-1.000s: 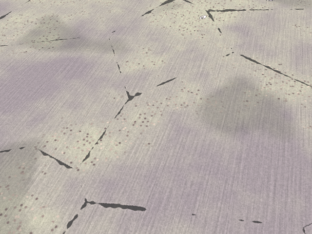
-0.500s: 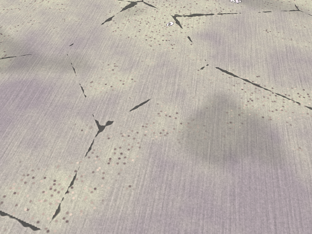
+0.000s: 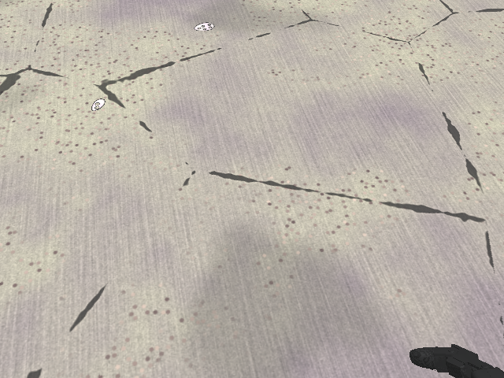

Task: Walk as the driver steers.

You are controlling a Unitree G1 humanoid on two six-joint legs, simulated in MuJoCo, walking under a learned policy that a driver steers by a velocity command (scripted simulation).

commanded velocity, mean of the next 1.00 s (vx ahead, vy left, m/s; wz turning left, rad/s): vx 0.22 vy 0.00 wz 0.53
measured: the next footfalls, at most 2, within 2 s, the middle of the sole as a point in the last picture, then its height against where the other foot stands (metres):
left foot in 0.20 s outside the picture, level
right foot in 0.76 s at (262, 332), level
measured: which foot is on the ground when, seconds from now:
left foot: up 0.00-0.18, down 0.20-0.76, up 0.78-1.00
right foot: down 0.00-0.20, up 0.22-0.74, down 0.76-1.00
